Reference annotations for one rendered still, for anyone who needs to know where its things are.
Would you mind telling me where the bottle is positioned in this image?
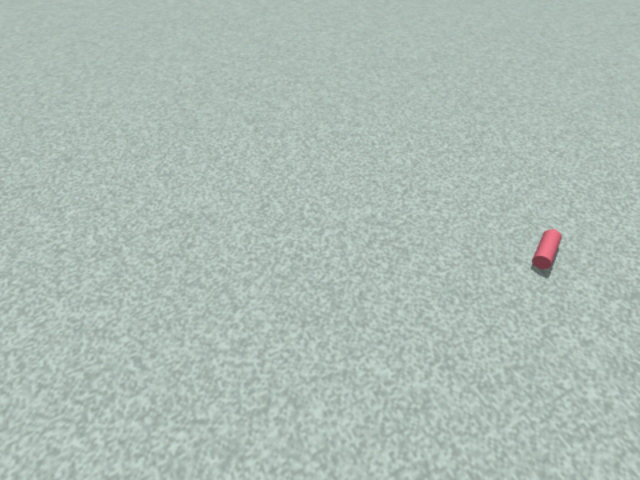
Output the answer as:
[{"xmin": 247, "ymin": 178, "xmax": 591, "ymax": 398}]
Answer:
[{"xmin": 532, "ymin": 229, "xmax": 562, "ymax": 269}]

